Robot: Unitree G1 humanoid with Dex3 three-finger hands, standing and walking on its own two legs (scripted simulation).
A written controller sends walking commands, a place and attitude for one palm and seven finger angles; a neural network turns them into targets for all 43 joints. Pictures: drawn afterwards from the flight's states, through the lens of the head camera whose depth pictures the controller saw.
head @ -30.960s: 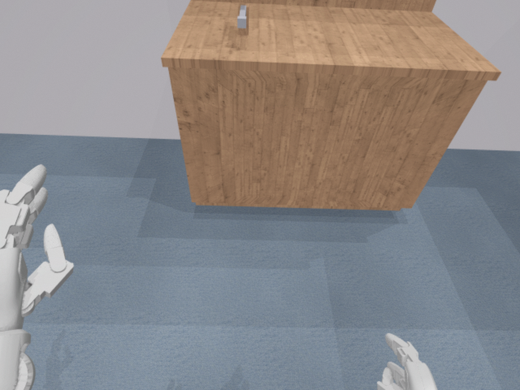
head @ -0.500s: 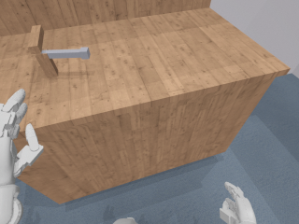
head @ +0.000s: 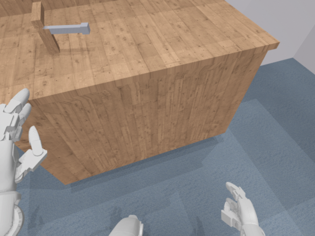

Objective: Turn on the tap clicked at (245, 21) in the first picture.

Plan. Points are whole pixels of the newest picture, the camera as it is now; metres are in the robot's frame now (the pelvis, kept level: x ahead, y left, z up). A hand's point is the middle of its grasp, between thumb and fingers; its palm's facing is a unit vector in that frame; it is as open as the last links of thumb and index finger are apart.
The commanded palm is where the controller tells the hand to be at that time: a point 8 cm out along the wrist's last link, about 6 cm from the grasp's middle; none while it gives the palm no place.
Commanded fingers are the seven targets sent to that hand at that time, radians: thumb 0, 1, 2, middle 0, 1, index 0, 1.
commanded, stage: stop stepping back and stand still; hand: left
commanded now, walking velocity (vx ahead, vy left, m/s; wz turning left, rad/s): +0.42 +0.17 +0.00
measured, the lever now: (85, 28) +0.73 +0.31 +0.13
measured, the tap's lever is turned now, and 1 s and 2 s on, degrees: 75 75 75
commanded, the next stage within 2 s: stand and check the lever's angle in 0.70 s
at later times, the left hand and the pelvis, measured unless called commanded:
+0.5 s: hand (1, 211) +0.13 +0.24 +0.17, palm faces +0.48 -0.81 -0.33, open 7.4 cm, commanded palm +0.06 +0.28 +0.18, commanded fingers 0.00 0.90 0.90 -0.20 -0.30 -0.20 -0.30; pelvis -0.08 +0.00 -0.01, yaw +3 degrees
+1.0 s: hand (7, 201) +0.15 +0.25 +0.16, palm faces +0.44 -0.83 -0.34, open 7.4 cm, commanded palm +0.08 +0.29 +0.18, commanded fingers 0.00 0.90 0.90 -0.20 -0.30 -0.20 -0.30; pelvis -0.06 +0.01 +0.00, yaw +4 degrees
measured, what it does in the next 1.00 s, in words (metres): steps on the spot: left foot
